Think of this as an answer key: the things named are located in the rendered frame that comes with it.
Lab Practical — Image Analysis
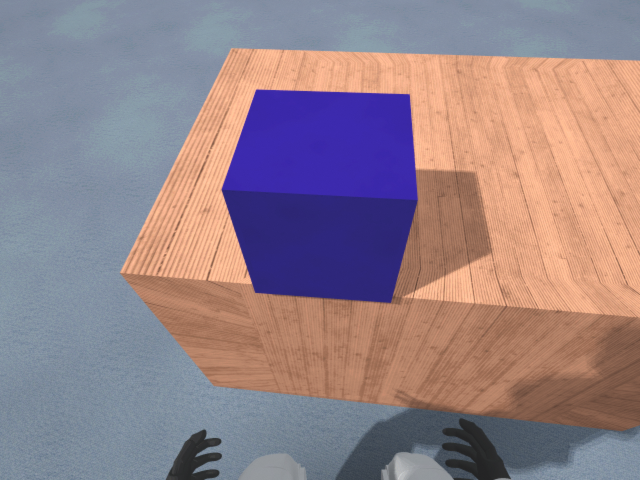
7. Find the left robot thigh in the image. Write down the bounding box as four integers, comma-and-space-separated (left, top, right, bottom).
238, 453, 307, 480

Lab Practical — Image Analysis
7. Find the pedestal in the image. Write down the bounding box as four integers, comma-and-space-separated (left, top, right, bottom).
120, 48, 640, 431

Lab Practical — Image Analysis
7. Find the robot thigh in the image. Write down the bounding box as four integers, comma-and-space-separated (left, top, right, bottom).
238, 453, 307, 480
381, 453, 454, 480

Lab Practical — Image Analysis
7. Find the left robot hand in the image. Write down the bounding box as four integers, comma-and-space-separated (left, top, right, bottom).
166, 429, 222, 480

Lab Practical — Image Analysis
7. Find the carton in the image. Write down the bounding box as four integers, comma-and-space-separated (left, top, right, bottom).
222, 89, 418, 303

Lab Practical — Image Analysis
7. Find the right robot hand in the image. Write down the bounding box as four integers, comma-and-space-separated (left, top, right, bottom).
442, 418, 511, 480

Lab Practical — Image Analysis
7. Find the right robot thigh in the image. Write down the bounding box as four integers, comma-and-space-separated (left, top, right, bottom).
381, 453, 454, 480

